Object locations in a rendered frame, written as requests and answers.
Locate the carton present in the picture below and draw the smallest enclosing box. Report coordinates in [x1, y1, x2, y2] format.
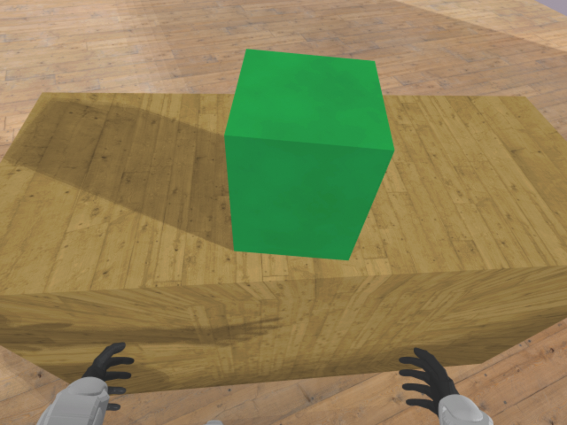
[224, 49, 394, 260]

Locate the robot left forearm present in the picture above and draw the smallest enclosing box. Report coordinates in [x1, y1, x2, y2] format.
[36, 377, 110, 425]

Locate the pedestal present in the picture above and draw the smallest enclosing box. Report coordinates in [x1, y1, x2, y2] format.
[0, 92, 567, 396]

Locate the robot left hand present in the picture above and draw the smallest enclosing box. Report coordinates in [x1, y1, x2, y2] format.
[82, 343, 134, 411]

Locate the robot right forearm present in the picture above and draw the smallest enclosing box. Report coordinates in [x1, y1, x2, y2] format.
[439, 394, 493, 425]

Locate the robot right hand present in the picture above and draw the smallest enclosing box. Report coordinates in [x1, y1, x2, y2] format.
[399, 347, 460, 417]

